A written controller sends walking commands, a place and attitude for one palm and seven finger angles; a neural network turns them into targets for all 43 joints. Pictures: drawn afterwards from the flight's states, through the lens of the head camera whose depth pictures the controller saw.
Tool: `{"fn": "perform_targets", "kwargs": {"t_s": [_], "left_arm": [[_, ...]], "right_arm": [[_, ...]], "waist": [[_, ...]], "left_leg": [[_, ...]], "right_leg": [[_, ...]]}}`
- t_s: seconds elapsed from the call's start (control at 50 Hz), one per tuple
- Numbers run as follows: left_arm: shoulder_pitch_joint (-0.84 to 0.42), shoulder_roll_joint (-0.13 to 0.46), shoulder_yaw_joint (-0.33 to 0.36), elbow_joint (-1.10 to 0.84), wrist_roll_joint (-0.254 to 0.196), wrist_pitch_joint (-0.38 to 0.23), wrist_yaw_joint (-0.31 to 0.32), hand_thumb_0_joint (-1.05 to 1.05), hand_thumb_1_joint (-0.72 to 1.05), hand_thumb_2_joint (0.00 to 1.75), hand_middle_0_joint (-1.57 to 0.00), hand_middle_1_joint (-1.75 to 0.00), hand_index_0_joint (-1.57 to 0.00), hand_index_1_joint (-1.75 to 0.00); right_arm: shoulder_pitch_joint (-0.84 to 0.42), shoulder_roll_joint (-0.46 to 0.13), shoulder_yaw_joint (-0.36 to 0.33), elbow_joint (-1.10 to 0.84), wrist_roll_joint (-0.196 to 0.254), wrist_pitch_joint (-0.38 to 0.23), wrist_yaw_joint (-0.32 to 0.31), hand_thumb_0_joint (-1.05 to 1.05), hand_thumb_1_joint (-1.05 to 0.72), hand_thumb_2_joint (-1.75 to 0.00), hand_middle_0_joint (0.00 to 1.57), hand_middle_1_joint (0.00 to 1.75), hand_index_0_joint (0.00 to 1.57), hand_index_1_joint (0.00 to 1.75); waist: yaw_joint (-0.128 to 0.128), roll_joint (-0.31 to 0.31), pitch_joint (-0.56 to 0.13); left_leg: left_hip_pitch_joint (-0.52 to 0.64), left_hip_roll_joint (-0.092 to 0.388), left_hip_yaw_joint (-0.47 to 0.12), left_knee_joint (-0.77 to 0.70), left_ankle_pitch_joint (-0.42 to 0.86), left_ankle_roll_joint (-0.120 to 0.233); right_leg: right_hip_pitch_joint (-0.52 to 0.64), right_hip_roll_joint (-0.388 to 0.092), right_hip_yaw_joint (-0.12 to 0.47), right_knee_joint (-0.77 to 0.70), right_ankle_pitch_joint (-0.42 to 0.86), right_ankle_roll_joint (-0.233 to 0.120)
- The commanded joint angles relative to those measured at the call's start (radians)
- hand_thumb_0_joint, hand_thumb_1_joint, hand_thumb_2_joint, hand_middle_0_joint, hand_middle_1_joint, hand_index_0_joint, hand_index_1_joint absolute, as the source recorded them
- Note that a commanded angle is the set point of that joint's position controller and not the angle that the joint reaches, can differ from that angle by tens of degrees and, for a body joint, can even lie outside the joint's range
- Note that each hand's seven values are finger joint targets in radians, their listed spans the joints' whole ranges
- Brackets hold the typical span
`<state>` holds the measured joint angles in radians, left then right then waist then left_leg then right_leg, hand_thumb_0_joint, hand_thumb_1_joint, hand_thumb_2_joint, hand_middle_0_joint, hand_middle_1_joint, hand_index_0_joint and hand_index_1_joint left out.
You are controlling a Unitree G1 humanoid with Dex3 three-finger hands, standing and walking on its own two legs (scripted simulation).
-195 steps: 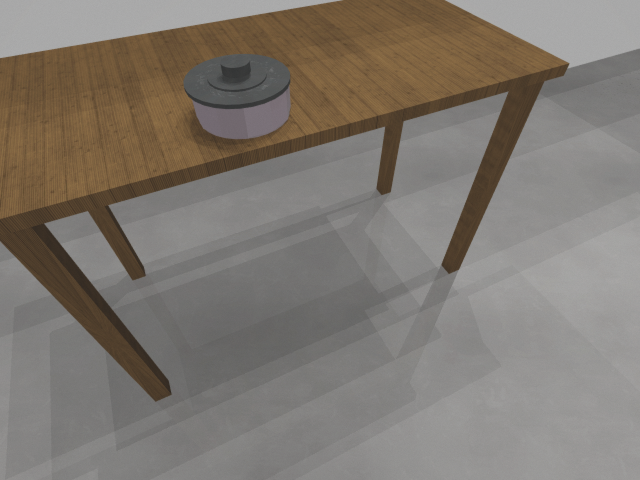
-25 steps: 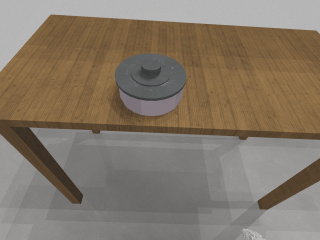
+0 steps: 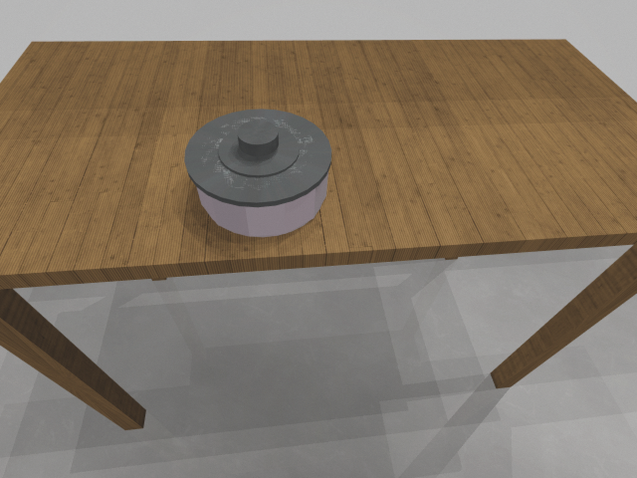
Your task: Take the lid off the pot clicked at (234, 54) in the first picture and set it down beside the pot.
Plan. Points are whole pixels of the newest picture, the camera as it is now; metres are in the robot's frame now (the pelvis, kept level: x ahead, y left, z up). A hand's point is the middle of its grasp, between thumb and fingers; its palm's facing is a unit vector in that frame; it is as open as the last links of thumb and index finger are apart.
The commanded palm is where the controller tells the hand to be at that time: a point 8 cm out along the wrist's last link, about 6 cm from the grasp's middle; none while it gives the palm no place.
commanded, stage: look again from close up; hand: left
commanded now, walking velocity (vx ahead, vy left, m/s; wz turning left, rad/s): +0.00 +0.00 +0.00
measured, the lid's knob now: (258, 137) +0.49 +0.10 +0.16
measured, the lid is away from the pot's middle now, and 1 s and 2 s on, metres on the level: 0.00 0.00 0.00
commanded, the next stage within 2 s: lift the closed hand beside the body in 0.82 s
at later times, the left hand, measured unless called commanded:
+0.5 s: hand out of the picture +0.02 +0.13 -0.17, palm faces +0.07 -0.97 -0.24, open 7.4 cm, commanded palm none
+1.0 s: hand out of the picture +0.05 +0.14 -0.14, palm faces +0.15 -0.96 -0.25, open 7.3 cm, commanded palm +0.09 +0.18 -0.04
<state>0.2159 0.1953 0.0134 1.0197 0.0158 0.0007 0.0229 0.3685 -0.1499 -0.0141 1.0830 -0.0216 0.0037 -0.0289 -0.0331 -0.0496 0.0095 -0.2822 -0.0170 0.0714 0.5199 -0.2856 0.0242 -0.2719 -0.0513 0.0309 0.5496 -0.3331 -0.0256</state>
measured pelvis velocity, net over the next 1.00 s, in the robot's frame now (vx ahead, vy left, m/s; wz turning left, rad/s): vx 0.00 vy -0.05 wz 0.03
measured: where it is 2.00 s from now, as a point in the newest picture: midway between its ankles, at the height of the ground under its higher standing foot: outside the picture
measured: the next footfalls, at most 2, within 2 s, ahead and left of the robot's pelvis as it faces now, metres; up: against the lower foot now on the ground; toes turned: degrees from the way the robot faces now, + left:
none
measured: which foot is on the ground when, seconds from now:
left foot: down 0.00-1.00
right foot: down 0.00-1.00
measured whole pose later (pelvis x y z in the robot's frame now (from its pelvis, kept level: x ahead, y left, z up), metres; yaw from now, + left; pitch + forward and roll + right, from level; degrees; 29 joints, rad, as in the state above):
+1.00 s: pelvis +0.00 -0.05 +0.00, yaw +2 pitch -2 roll +0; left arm 0.42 0.16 -0.02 0.67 -0.03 0.02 0.08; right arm 0.31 -0.18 0.00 1.02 0.03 -0.11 -0.06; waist 0.03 0.02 0.04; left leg -0.17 0.05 0.01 0.48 -0.28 -0.04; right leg -0.15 0.02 -0.03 0.50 -0.32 -0.03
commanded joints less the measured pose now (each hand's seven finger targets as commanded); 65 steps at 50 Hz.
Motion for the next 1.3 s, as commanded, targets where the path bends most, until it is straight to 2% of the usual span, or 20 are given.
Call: {"fn": "perform_targets", "kwargs": {"t_s": [0.0,0.02,0.04,0.1,0.16,0.26,0.66,0.88,0.9,0.92,0.94,0.96,0.98,1.02,1.06,1.08,1.14,1.2,1.24,1.28], "left_arm": [[0.077,0.087,0.000,-0.011,0.001,-0.023,0.017,0.00,0.90,0.90,-0.20,-0.30,-0.20,-0.30],[0.075,0.091,0.009,-0.003,-0.003,-0.026,0.017,0.00,0.90,0.90,-0.20,-0.30,-0.20,-0.30],[0.073,0.064,0.002,0.008,-0.006,-0.025,0.021,0.00,0.90,0.90,-0.20,-0.30,-0.20,-0.30],[0.056,0.069,0.001,0.004,-0.011,-0.019,0.023,0.00,0.90,0.90,-0.20,-0.30,-0.20,-0.30],[0.066,0.081,0.004,0.006,-0.011,-0.027,0.025,0.00,0.90,0.90,-0.20,-0.30,-0.20,-0.30],[0.077,0.086,0.012,0.000,-0.010,-0.031,0.026,0.00,0.90,0.90,-0.20,-0.30,-0.20,-0.30],[0.138,0.094,0.023,0.038,-0.007,-0.034,0.023,0.00,0.90,0.90,-0.20,-0.30,-0.20,-0.30],[0.135,0.078,0.023,0.038,-0.009,-0.029,0.018,0.00,0.90,0.90,-0.20,-0.30,-0.20,-0.30],[0.252,0.086,0.028,0.092,0.007,-0.057,0.056,0.00,0.90,0.90,-0.20,-0.30,-0.20,-0.30],[-0.439,0.204,-0.044,-1.202,-0.136,-0.229,0.049,0.00,0.90,0.90,-0.24,-0.35,-0.24,-0.35],[-0.052,0.199,0.021,-1.044,-0.052,-0.154,0.097,0.00,0.90,0.90,-0.29,-0.40,-0.29,-0.40],[0.208,0.027,-0.019,-0.875,-0.048,-0.038,0.121,0.00,0.90,0.90,-0.33,-0.44,-0.33,-0.44],[0.308,-0.057,-0.087,-0.754,-0.046,0.028,0.125,0.00,0.90,0.90,-0.38,-0.49,-0.38,-0.49],[0.277,0.001,-0.028,-0.722,-0.013,0.012,0.109,0.00,0.90,0.90,-0.46,-0.59,-0.46,-0.59],[0.417,0.036,0.030,-0.769,-0.001,-0.013,0.083,0.00,0.90,0.90,-0.55,-0.68,-0.55,-0.68],[0.515,0.076,0.088,-0.836,-0.014,-0.028,0.079,0.00,0.90,0.90,-0.60,-0.73,-0.60,-0.73],[0.428,0.094,0.070,-1.136,-0.026,-0.081,0.055,0.00,0.90,0.90,-0.73,-0.88,-0.73,-0.88],[0.369,0.103,0.092,-1.172,-0.034,-0.109,0.045,0.00,0.90,0.90,-0.86,-1.02,-0.86,-1.02],[0.331,0.118,0.098,-1.309,-0.037,-0.136,0.040,0.00,0.90,0.90,-0.95,-1.12,-0.95,-1.12],[0.338,0.148,0.133,-1.386,-0.041,-0.144,0.045,0.00,0.90,0.90,-1.04,-1.21,-1.04,-1.21]], "right_arm": [[0.028,-0.051,-0.002,-0.094,0.010,-0.037,0.015,0.00,-0.90,-0.90,0.20,0.30,0.20,0.30],[0.034,-0.093,-0.010,-0.092,0.010,-0.030,0.008,0.00,-0.90,-0.90,0.20,0.30,0.20,0.30],[0.030,-0.108,-0.014,-0.083,0.008,-0.030,0.004,0.00,-0.90,-0.90,0.20,0.30,0.20,0.30],[0.005,-0.086,-0.008,-0.075,0.007,-0.024,0.000,0.00,-0.90,-0.90,0.20,0.30,0.20,0.30],[0.009,-0.069,-0.007,-0.064,0.008,-0.020,0.000,0.00,-0.90,-0.90,0.20,0.30,0.20,0.30],[-0.003,-0.070,-0.008,-0.039,0.008,-0.021,-0.001,0.00,-0.90,-0.90,0.20,0.30,0.20,0.30],[-0.059,-0.079,-0.006,0.002,0.014,-0.024,-0.011,0.00,-0.90,-0.90,0.20,0.30,0.20,0.30],[-0.052,-0.065,-0.004,0.015,0.010,-0.027,-0.011,0.00,-0.90,-0.90,0.20,0.30,0.20,0.30],[-0.190,-0.119,-0.015,-0.059,0.018,-0.031,-0.002,0.00,-0.90,-0.90,0.20,0.30,0.20,0.30],[-0.193,-0.234,-0.003,-0.380,0.081,-0.217,-0.013,0.00,-0.90,-0.90,0.20,0.30,0.20,0.30],[-0.200,-0.181,0.007,-0.320,0.065,-0.290,-0.054,0.00,-0.90,-0.90,0.20,0.30,0.20,0.30],[-0.237,-0.156,0.002,-0.288,0.083,-0.306,-0.061,0.00,-0.90,-0.90,0.20,0.30,0.20,0.30],[-0.251,-0.170,-0.008,-0.297,0.088,-0.312,-0.046,0.00,-0.90,-0.90,0.20,0.30,0.20,0.30],[-0.239,-0.180,-0.037,-0.339,0.045,-0.313,-0.023,0.00,-0.90,-0.90,0.20,0.30,0.20,0.30],[-0.268,-0.176,-0.053,-0.413,0.035,-0.290,-0.009,0.00,-0.90,-0.90,0.20,0.30,0.20,0.30],[-0.300,-0.169,-0.062,-0.457,0.041,-0.285,-0.008,0.00,-0.90,-0.90,0.20,0.30,0.20,0.30],[-0.327,-0.153,-0.042,-0.578,0.042,-0.276,-0.012,0.00,-0.90,-0.90,0.20,0.30,0.20,0.30],[-0.319,-0.151,-0.038,-0.623,0.040,-0.249,-0.028,0.00,-0.90,-0.90,0.20,0.30,0.20,0.30],[-0.298,-0.147,-0.027,-0.653,0.033,-0.248,-0.036,0.00,-0.90,-0.90,0.20,0.30,0.20,0.30],[-0.289,-0.147,-0.024,-0.671,0.025,-0.249,-0.040,0.00,-0.90,-0.90,0.20,0.30,0.20,0.30]], "waist": [[0.007,0.192,-0.089],[0.006,-0.039,-0.090],[0.007,-0.088,-0.067],[0.010,0.054,0.066],[0.006,-0.023,0.065],[0.009,-0.041,0.057],[0.027,0.045,0.027],[0.039,0.030,0.044],[0.097,-0.046,0.072],[0.046,0.166,-0.371],[0.065,0.341,-0.424],[0.079,0.279,-0.310],[0.060,0.157,-0.165],[0.052,-0.059,0.011],[0.085,-0.149,0.038],[0.113,-0.125,0.014],[0.089,-0.021,0.052],[0.062,-0.031,0.134],[0.066,0.077,0.071],[0.064,0.099,0.019]], "left_leg": [[0.056,0.099,-0.146,-0.004,0.256,0.008],[0.032,0.115,-0.125,0.039,0.280,0.006],[0.035,0.113,-0.108,0.052,0.277,0.002],[0.019,0.093,-0.101,0.007,0.201,-0.007],[0.034,0.082,-0.077,0.011,0.150,-0.017],[0.072,0.082,-0.071,-0.011,0.167,-0.022],[0.127,0.101,-0.068,-0.063,0.238,-0.035],[0.116,0.106,-0.090,-0.102,0.216,-0.028],[0.003,0.100,-0.035,0.172,0.172,-0.045],[0.222,0.009,-0.073,-0.046,0.291,-0.010],[0.324,0.039,-0.070,-0.108,0.371,0.003],[0.281,0.046,-0.081,-0.107,0.438,-0.006],[0.236,0.043,-0.063,-0.083,0.431,-0.009],[0.143,0.037,-0.067,-0.085,0.343,-0.001],[0.095,0.037,-0.059,-0.102,0.232,-0.003],[0.097,0.038,-0.051,-0.109,0.213,-0.010],[0.114,0.023,-0.027,-0.116,0.126,-0.011],[0.097,0.013,-0.015,-0.107,0.018,-0.008],[0.147,0.010,-0.012,-0.113,0.017,-0.004],[0.167,0.015,-0.018,-0.115,0.024,-0.006]], "right_leg": [[0.026,-0.043,0.007,-0.026,0.180,-0.035],[0.058,-0.017,0.012,-0.029,0.220,-0.031],[0.056,-0.031,0.007,-0.033,0.264,-0.027],[-0.013,-0.031,0.031,-0.057,0.207,-0.028],[-0.003,-0.051,0.062,-0.094,0.247,-0.034],[0.017,-0.055,0.058,-0.107,0.302,-0.030],[0.093,-0.053,0.044,-0.135,0.435,-0.018],[0.071,-0.039,0.028,-0.155,0.279,-0.018],[0.089,-0.130,0.155,-0.185,0.908,0.056],[0.281,-0.071,0.083,-0.075,0.819,0.001],[0.224,-0.008,0.022,-0.030,0.561,-0.019],[0.175,0.002,-0.066,-0.066,0.453,-0.007],[0.133,0.010,-0.095,-0.112,0.453,0.008],[0.053,0.017,-0.123,-0.133,0.383,0.031],[0.036,0.021,-0.114,-0.156,0.247,0.036],[0.070,0.018,-0.109,-0.164,0.221,0.031],[0.030,0.021,-0.077,-0.209,0.088,0.030],[-0.053,0.028,-0.065,-0.270,-0.040,0.036],[-0.027,0.029,-0.059,-0.263,-0.032,0.028],[-0.002,0.036,-0.073,-0.247,0.004,0.029]]}}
